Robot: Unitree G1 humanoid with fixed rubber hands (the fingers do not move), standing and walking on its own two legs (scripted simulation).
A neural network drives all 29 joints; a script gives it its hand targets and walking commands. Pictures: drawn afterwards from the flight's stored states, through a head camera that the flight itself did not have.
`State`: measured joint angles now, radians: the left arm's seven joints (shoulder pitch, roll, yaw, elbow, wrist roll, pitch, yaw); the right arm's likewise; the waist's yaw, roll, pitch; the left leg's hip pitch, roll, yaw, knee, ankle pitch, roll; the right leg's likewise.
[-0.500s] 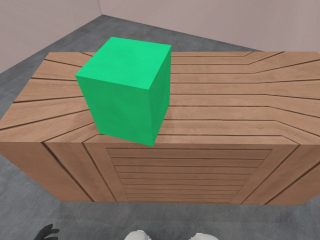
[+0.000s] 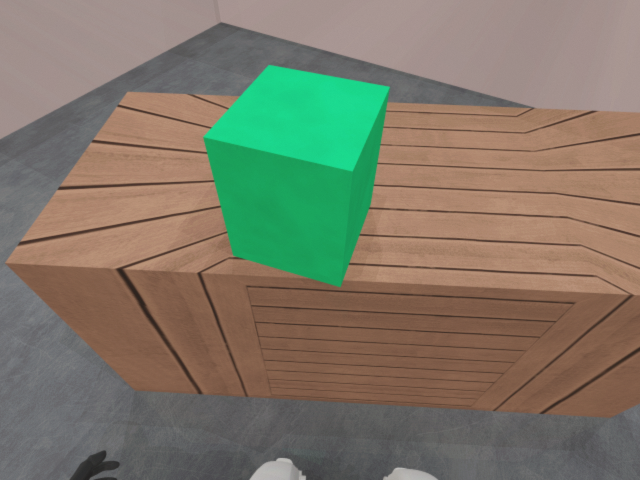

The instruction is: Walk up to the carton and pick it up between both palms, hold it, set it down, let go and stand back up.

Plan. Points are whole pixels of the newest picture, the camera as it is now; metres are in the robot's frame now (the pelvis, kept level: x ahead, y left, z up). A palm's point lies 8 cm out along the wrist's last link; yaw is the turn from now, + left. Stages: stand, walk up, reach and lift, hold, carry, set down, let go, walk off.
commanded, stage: walk up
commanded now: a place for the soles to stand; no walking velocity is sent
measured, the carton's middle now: (305, 178) +0.56 +0.05 +0.05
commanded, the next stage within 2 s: none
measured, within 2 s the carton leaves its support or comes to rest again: neither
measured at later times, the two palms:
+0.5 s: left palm out of the picture +0.11 +0.32 -0.09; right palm out of the picture +0.07 -0.33 -0.08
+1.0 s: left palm out of the picture +0.08 +0.36 -0.08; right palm out of the picture +0.10 -0.30 -0.09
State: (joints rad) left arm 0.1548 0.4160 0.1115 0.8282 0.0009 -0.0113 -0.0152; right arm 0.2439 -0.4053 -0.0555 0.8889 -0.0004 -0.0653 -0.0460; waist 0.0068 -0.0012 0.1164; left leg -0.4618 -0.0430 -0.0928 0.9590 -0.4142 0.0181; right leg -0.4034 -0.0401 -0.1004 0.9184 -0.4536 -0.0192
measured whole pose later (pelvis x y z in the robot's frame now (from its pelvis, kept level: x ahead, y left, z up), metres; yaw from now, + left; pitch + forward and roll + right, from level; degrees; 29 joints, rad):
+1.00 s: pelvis +0.01 +0.02 +0.00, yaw +3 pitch -4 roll -1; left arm 0.24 0.42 0.11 0.85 0.00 -0.08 0.02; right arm 0.24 -0.41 -0.10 0.89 0.00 -0.04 0.05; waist 0.01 0.02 0.07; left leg -0.49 -0.03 -0.10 1.04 -0.51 0.02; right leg -0.36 -0.10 -0.10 0.91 -0.49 -0.01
